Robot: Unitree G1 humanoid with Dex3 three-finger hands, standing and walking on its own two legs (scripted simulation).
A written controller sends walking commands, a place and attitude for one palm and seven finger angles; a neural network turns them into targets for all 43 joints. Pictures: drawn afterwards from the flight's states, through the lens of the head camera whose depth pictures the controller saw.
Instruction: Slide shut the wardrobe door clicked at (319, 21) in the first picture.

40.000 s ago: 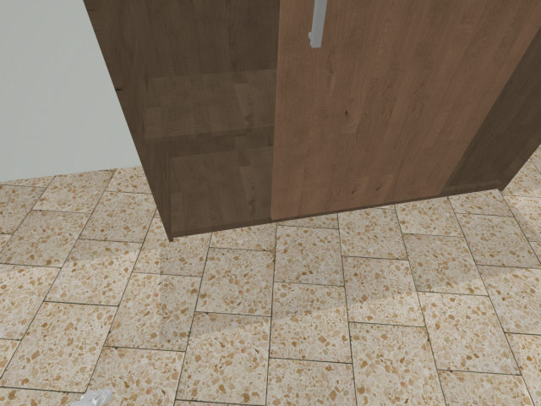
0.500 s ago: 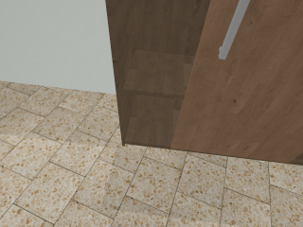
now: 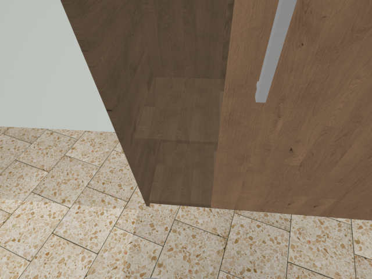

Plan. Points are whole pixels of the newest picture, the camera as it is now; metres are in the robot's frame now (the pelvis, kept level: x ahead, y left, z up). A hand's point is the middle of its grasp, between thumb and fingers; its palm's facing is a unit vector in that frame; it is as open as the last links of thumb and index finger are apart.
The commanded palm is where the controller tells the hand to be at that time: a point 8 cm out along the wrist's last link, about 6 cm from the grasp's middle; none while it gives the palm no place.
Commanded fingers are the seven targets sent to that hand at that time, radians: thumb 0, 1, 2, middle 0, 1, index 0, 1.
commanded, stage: come to a stop and stand still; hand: right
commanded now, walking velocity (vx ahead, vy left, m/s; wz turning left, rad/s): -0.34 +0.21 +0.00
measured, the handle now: (275, 31) +0.54 -0.16 +0.26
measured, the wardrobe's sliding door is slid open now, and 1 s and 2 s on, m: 0.35 0.35 0.35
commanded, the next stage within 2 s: look again from close up in 1.84 s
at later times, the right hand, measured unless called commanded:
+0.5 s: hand out of the picture +0.15 -0.19 -0.18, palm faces +0.04 +0.98 -0.17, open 7.4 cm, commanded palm none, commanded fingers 0.00 -0.90 -0.90 0.20 0.30 0.20 0.30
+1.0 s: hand out of the picture +0.02 -0.18 -0.16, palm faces +0.00 +0.98 -0.20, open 7.4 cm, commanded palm none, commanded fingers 0.00 -0.90 -0.90 0.20 0.30 0.20 0.30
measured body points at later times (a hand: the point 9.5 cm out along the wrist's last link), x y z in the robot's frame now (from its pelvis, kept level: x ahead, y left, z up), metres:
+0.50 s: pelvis +0.05 -0.01 -0.01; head +0.09 -0.03 +0.44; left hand +0.09 +0.24 -0.15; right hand +0.15 -0.24 -0.17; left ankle +0.07 +0.12 -0.73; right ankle +0.04 -0.10 -0.74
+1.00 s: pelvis +0.01 +0.00 +0.01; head +0.01 +0.00 +0.46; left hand +0.02 +0.23 -0.15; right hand +0.02 -0.23 -0.15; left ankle -0.03 +0.12 -0.73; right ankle +0.03 -0.10 -0.73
